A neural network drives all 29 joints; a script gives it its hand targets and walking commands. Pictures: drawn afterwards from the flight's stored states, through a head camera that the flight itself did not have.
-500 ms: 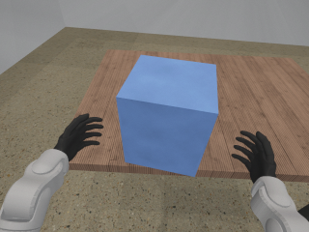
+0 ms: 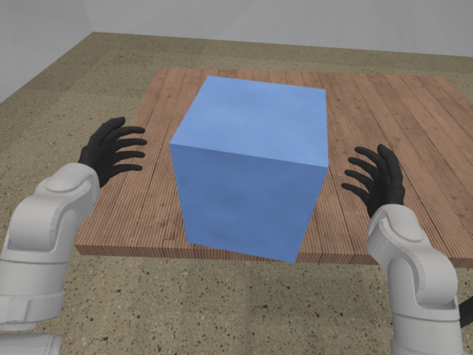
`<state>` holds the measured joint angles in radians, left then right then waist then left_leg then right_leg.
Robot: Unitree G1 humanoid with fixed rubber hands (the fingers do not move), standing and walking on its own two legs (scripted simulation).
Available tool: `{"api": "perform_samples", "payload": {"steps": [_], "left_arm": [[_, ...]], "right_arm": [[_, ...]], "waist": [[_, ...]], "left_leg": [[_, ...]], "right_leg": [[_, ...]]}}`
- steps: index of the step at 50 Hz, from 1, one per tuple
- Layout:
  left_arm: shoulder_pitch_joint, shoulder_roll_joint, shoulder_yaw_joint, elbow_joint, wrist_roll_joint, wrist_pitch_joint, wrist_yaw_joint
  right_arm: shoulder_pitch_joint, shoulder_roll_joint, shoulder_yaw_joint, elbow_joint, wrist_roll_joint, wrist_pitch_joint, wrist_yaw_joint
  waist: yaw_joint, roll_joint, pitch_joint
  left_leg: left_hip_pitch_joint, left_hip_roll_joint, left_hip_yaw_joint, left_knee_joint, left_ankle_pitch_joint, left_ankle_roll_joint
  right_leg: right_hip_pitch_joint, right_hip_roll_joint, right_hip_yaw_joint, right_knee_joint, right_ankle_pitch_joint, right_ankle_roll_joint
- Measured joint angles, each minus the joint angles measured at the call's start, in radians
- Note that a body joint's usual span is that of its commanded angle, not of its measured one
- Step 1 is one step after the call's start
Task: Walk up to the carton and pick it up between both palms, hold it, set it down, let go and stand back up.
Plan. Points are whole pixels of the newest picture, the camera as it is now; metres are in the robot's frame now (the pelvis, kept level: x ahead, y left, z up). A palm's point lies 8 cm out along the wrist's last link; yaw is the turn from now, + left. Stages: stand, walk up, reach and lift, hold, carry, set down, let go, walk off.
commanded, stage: reach and lift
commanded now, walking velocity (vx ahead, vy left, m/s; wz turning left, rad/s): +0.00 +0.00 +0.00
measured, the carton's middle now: (251, 170) +0.42 -0.01 +0.10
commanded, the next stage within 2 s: none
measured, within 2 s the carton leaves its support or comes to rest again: neither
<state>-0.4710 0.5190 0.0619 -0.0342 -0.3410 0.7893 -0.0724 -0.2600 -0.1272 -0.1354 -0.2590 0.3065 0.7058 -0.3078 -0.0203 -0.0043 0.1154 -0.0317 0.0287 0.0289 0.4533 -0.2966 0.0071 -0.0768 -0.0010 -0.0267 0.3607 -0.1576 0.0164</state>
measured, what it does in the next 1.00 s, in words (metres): stands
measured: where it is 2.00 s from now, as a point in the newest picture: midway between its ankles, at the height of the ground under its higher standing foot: outside the picture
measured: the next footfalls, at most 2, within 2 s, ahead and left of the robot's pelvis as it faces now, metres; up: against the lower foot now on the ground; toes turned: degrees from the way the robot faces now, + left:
none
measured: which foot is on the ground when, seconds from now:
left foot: down 0.00-1.00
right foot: down 0.00-1.00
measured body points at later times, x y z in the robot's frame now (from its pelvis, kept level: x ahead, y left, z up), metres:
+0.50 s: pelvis -0.01 -0.01 +0.00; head +0.01 +0.00 +0.45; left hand +0.43 +0.20 +0.23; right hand +0.37 -0.21 +0.20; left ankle -0.02 +0.11 -0.74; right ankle +0.03 -0.13 -0.74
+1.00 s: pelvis -0.01 -0.01 +0.00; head +0.03 +0.00 +0.45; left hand +0.47 +0.19 +0.25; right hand +0.41 -0.21 +0.21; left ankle -0.02 +0.11 -0.74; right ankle +0.03 -0.13 -0.74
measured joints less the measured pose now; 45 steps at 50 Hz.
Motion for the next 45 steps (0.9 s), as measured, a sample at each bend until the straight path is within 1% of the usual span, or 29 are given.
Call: {"api": "perform_samples", "payload": {"steps": [10, 19, 32, 38, 45], "left_arm": [[-0.155, 0.02, 0.0, 0.132, 0.0, 0.0, 0.0], [-0.324, 0.049, 0.0, 0.297, 0.0, -0.001, 0.0], [-0.547, 0.061, 0.0, 0.553, -0.012, -0.063, 0.0], [-0.619, 0.061, 0.0, 0.634, -0.012, -0.086, 0.0], [-0.668, 0.056, 0.0, 0.698, -0.01, -0.112, 0.0]], "right_arm": [[-0.149, -0.016, 0.0, 0.116, 0.0, -0.02, 0.0], [-0.3, -0.032, -0.001, 0.235, 0.0, -0.03, 0.0], [-0.518, -0.043, -0.006, 0.432, 0.0, -0.067, 0.0], [-0.589, -0.045, -0.006, 0.508, 0.0, -0.092, 0.0], [-0.641, -0.046, -0.005, 0.595, 0.0, -0.127, 0.0]], "waist": [[-0.023, 0.0, 0.0], [-0.048, 0.0, 0.0], [-0.078, 0.0, -0.021], [-0.085, 0.0, -0.038], [-0.086, 0.0, -0.042]], "left_leg": [[-0.037, 0.0, 0.0, 0.0, 0.012, -0.002], [-0.077, 0.0, 0.0, 0.0, 0.027, -0.004], [-0.153, 0.0, 0.0, 0.0, 0.043, -0.006], [-0.182, 0.0, 0.0, 0.0, 0.046, -0.008], [-0.192, 0.0, 0.0, 0.0, 0.046, -0.009]], "right_leg": [[-0.037, 0.0, 0.0, 0.0, 0.012, -0.003], [-0.077, 0.0, 0.0, 0.0, 0.026, -0.006], [-0.152, 0.0, 0.0, 0.0, 0.043, -0.009], [-0.182, 0.0, 0.0, 0.0, 0.045, -0.01], [-0.19, 0.0, 0.0, -0.002, 0.046, -0.01]]}}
